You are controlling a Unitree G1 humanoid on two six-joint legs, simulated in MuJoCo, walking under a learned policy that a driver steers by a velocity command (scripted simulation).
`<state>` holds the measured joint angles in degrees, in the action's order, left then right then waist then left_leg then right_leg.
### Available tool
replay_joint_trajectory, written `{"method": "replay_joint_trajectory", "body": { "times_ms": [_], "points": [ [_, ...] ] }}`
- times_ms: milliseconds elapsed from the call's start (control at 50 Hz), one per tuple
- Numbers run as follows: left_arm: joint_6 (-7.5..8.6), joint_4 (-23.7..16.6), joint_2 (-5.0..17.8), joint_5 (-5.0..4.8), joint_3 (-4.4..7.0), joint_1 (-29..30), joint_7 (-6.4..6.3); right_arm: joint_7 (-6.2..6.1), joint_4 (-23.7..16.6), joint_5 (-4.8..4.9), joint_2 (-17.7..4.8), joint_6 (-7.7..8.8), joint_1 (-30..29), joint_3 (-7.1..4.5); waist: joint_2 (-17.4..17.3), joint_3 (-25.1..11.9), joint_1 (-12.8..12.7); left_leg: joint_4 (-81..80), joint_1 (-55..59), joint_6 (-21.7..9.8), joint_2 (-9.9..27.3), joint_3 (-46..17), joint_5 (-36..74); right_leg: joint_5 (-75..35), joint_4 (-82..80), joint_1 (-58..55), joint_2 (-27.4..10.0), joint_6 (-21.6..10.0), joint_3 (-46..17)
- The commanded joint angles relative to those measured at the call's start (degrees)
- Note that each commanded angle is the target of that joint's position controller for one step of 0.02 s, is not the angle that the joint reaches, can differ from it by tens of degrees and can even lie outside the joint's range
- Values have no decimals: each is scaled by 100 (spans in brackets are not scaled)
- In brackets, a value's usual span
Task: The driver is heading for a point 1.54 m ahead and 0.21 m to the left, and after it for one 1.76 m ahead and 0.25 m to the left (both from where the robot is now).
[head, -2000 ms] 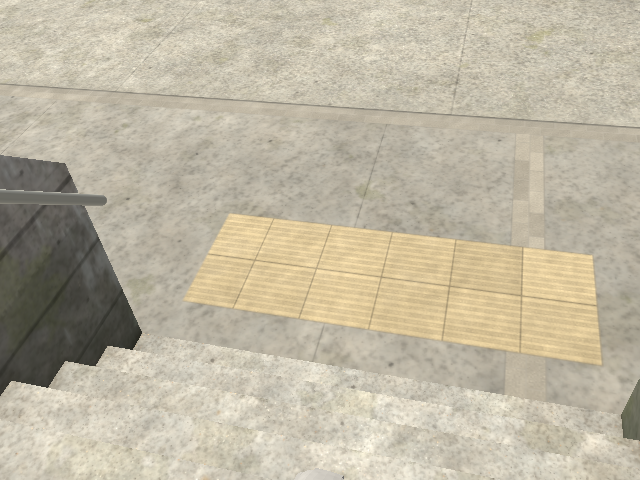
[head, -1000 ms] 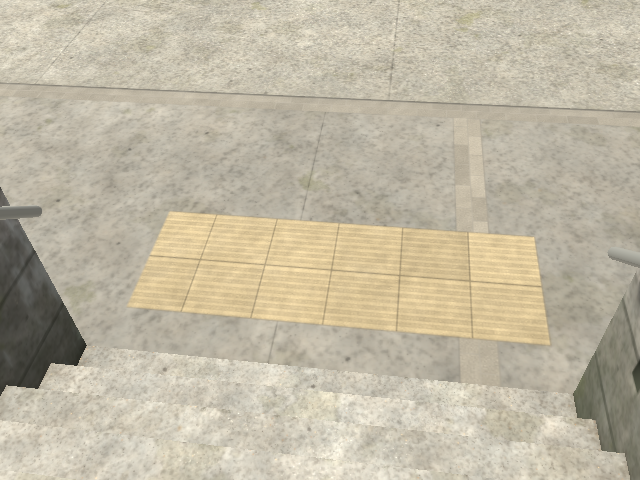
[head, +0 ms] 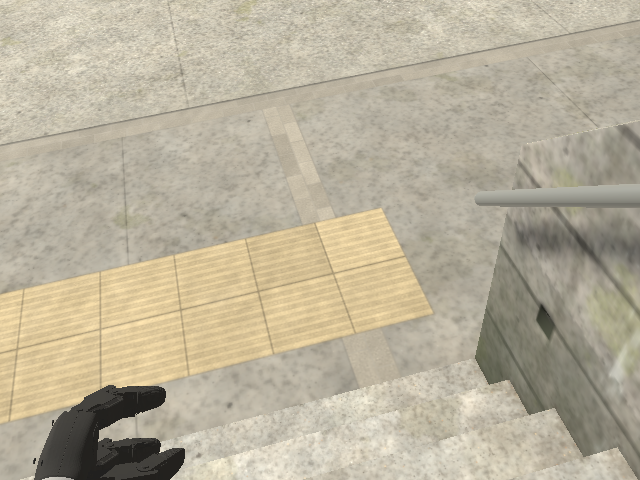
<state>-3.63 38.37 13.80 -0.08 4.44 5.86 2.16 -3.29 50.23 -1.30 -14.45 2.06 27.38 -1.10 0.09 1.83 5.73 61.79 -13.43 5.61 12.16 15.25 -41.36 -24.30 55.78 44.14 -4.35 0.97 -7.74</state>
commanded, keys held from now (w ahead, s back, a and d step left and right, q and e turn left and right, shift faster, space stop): e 0.02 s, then no key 0.20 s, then q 0.78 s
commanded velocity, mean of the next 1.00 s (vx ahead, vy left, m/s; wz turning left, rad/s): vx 0.01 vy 0.00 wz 0.18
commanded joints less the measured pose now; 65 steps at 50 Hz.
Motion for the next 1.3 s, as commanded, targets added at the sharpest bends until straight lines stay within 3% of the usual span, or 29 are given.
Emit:
{"method": "replay_joint_trajectory", "body": {
  "times_ms": [20, 60, 100, 120, 140, 160, 180, 200, 220, 240, 260, 320, 380, 520, 620, 780, 860, 900, 920, 940, 960, 980, 1000, 1020, 1040, 1080, 1160, 1240, 1300],
  "points": [
    [128, 68, -11, -311, -114, 208, 203, 19, -324, -5, -778, -11, -133, -251, -95, 690, -6, -1851, -1285, -766, 834, -779, -158, -920, -2234, -1717, -61, 145, 756],
    [236, 459, 235, -259, -58, -396, 169, 22, -73, -103, -783, -194, 233, -289, -285, 675, 132, -816, -692, -932, 658, -731, 491, -717, -3276, -2177, -190, 80, 679],
    [316, 1375, 576, -23, 131, -2644, 21, 26, 45, -64, -1004, -309, -32, -407, -25, -40, -921, 1485, -886, -1037, 207, -451, 1323, -401, -3790, -4250, 101, -21, 1000],
    [361, 1781, 776, 162, 208, -3452, 36, 1, 131, -15, -918, -321, 149, -426, 656, -313, -1252, 3254, -1744, -1078, -183, -435, -207, 514, -3519, -5483, 56, 8, 747],
    [436, 1805, 1117, 219, 153, -3804, 123, -32, 136, 67, -624, -312, 96, -439, 1253, -142, -1293, 5874, -3391, -895, -777, -675, -1781, -1577, -2252, -5914, -467, 27, -139],
    [368, 1559, 1527, -72, 37, -3556, 187, 19, -233, 148, -106, -341, 641, -307, 2130, -818, -408, 6655, -4951, -875, -853, -1127, -1872, -5076, -607, -6577, -1106, 357, -83],
    [238, 1484, 2119, -432, 333, -3503, 15, 20, -644, 146, 24, -264, 203, -171, 2757, -2021, -768, 6396, -5107, -761, -1104, -1239, -1024, -286, -2338, -6161, -1879, -425, -1998],
    [226, 1059, 1631, -295, 167, -2677, -119, 25, -594, -132, -280, -269, -473, -162, 1673, -1237, -797, 5886, -5016, -848, -910, -1695, 727, 3652, -3185, -4766, -1472, -564, -1992],
    [199, 960, 804, -23, -145, -2105, -80, 45, -104, -131, -605, -373, -578, -273, 737, -652, -703, 6021, -4513, -939, -1077, -1482, 1244, 4365, -2850, -3941, -633, -177, -809],
    [175, 988, 1318, 82, -95, -2333, -274, 95, -328, 27, -38, -456, -445, -180, 1785, -1315, -634, 6442, -4541, -761, -1281, -1558, 1114, 5039, -3494, -3508, -1636, -825, -2255],
    [245, 980, 1122, 64, -206, -2413, -400, 83, -490, -137, -187, -588, -922, -166, 1414, -1121, -693, 6336, -4507, -612, -1198, -1884, 1246, 6406, -4008, -2872, -1888, -1193, -3073],
    [345, 925, 526, 69, -527, -2005, -451, -24, -939, -107, -387, -537, -1862, -175, 800, -362, -548, 6092, -5178, -235, -2011, -2772, 2005, 4919, -3297, -2048, -1591, -1353, -2028],
    [358, 830, 522, 39, -663, -2382, -565, 116, -1341, -92, -96, -626, -2328, -56, 430, -213, -546, 6083, -5782, 14, -2336, -2614, 2274, 5160, -3275, -2114, -1334, -1403, -1595],
    [330, 336, 663, 76, -589, -2560, -702, 211, -2046, 12, -19, -864, -2954, -24, 470, -62, -715, 7032, -5893, 246, -2214, -2233, 2227, 4875, -3401, -2524, -1068, -1456, -946],
    [448, 31, 759, 151, -466, -2959, -763, 168, -2428, 49, -180, -967, -3407, -64, 174, -443, -1091, 7049, -5907, 101, -1951, -2147, 1956, 4074, -3191, -3528, -1334, -1594, -711],
    [643, -69, 1260, 281, -167, -2899, -670, 132, -3005, 189, -392, -941, -3783, -69, 685, -773, -1295, 6942, -5324, -124, -1208, -2303, 860, 3289, -3479, -3909, -2089, -1606, -327],
    [712, -143, 1304, 317, -155, -2383, -590, 191, -3196, 307, -517, -878, -3648, -58, 1081, -668, -1167, 5225, -4296, -284, -744, -2248, 818, 3646, -3303, -3257, -2044, -1037, 509],
    [799, -227, 1803, 170, 30, -1746, -420, 265, -2871, 448, -405, -764, -2447, 38, 1682, -1241, -589, 4213, -1691, -820, -748, -2230, -1189, 1900, -3098, -2213, -1761, -320, 1546],
    [762, -359, 1877, 28, 101, -1228, -342, 293, -2500, 472, -597, -715, -1371, -19, 1474, -1405, -55, 3117, -180, -1002, -874, -2306, -930, 1991, -2431, -1257, -1544, -13, 1809],
    [606, -541, 2015, 9, 243, -388, -324, 319, -1845, 277, -1053, -675, 431, -144, -69, -716, 1108, 919, 565, -1280, -957, -3241, -701, 3439, -110, 428, -963, 149, 1829],
    [340, -1125, 1251, 223, 75, -373, -236, 274, -1470, 615, -2212, -662, 993, -360, -4960, 865, 1022, -2131, -306, -1519, -403, -7005, 2320, 8800, 1909, 3479, 666, -23, 1163],
    [448, -1708, 955, 485, -138, 1753, -273, 120, -1821, 493, -1935, -388, 1116, -251, -3522, 2127, 2067, -4393, -1903, -925, -372, -7501, -531, 7328, 2507, 3735, 1076, -2, -212],
    [550, -1367, 331, 369, -265, 772, -370, -60, -1814, 250, -1844, -394, -181, -145, -2972, 2014, 738, -4360, -2416, -733, -421, -6975, -1118, 6093, 2664, 3455, 1727, -203, -792],
    [612, -975, 8, 360, -389, -486, -406, -144, -1950, 139, -1632, -552, -1877, -75, -3307, 1335, -529, -3385, -2996, -652, -722, -5915, -1137, 5316, 2578, 2485, 1916, -273, -789],
    [565, -724, 222, 251, -340, -1176, -459, -208, -2012, 76, -1321, -606, -2989, 14, -3729, 187, -1284, -2406, -3145, -855, -859, -4899, -1039, 4217, 2563, 1375, 1990, -237, -459],
    [321, 0, 795, 84, -108, -2184, -477, -155, -2087, 45, -439, -528, -3686, 297, -2941, -1111, -1804, -1463, -3243, -966, -743, -4153, -699, 3000, 3553, -70, 2078, 166, -339],
    [-126, 58, 869, 82, -206, -1350, -380, -109, -1528, 113, -234, -322, -2639, 430, -475, -676, -1177, -458, -2651, -1129, -487, -3951, 276, 2394, 2853, -619, 1247, 446, -416],
    [27, -59, 687, 131, -219, -399, -283, -207, -1112, -91, -341, -88, -1151, 380, 154, -260, -210, -286, -663, -1298, -594, -3919, 238, 1694, -75, 498, 1022, 546, -480],
    [227, 95, 291, -30, -299, -976, -55, -232, -923, -93, -422, -125, -1225, 199, -26, -143, -448, -298, -1729, -1499, -869, -3140, -48, 381, -3025, -1850, 583, 69, 486]
  ]
}}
